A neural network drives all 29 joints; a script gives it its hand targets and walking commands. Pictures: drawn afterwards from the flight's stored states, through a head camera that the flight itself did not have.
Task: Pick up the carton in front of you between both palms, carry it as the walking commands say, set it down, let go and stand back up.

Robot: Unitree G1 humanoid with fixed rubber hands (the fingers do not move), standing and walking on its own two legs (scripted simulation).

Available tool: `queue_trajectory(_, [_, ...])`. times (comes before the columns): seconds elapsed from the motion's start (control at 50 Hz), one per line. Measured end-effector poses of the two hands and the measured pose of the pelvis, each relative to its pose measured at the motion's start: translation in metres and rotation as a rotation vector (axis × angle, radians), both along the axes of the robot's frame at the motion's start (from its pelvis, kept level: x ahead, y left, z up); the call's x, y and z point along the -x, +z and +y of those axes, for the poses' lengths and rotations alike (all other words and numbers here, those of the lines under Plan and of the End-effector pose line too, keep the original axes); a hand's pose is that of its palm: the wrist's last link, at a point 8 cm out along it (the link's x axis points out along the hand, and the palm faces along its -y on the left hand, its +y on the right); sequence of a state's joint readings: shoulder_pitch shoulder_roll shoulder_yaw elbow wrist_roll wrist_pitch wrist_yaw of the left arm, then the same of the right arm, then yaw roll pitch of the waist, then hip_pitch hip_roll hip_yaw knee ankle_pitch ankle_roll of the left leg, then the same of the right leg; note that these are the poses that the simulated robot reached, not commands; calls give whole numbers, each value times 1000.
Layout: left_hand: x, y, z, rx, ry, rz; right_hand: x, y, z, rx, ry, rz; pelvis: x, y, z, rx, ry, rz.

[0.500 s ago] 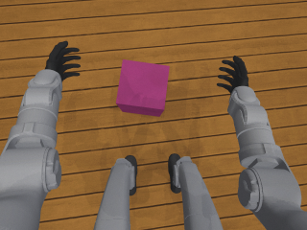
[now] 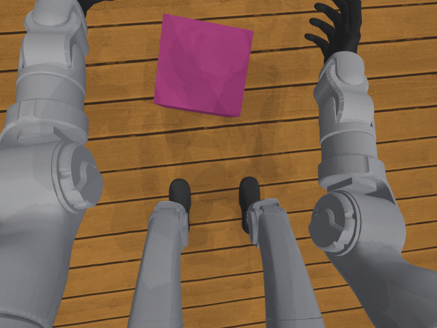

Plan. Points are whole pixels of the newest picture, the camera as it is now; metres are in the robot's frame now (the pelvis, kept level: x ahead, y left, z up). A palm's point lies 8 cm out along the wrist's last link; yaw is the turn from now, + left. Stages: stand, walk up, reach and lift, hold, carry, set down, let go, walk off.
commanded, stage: reach and lift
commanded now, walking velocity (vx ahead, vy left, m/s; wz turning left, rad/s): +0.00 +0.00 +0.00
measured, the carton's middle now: (202, 75) +0.52 +0.03 -0.52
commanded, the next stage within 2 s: none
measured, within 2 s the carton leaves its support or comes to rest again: leaves its support in 1.56 s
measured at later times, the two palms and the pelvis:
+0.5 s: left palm (121, 58) +0.53 +0.21 -0.38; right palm (287, 79) +0.49 -0.17 -0.38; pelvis -0.06 -0.02 -0.22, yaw -2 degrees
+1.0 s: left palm (140, 59) +0.54 +0.18 -0.45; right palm (275, 80) +0.50 -0.16 -0.45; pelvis -0.05 -0.01 -0.28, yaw -2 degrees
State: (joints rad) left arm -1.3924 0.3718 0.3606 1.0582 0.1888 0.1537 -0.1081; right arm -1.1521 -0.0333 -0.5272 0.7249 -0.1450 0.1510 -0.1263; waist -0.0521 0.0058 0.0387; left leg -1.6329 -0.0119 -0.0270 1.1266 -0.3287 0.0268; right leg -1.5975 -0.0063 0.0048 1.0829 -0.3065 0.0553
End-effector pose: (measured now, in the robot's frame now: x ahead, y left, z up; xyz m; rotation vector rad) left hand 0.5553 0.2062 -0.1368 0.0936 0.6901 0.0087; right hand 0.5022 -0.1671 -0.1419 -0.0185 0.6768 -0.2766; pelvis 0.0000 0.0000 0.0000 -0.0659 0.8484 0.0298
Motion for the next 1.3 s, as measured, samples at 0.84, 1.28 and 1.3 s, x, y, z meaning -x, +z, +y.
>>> queue_trajectory(0.84, [17,-320,-15,-22,-4,35,7,-314,-1,-30,49,71,55,-272,-10,21,-20,-243])
queue_trajectory(1.28, [21,-308,-36,-19,-30,47,4,-305,35,-73,85,65,60,-272,-17,16,-17,-267])
queue_trajectory(1.3, [20,-308,-36,-25,-35,57,4,-305,35,-74,81,69,60,-273,-17,17,-16,-269])
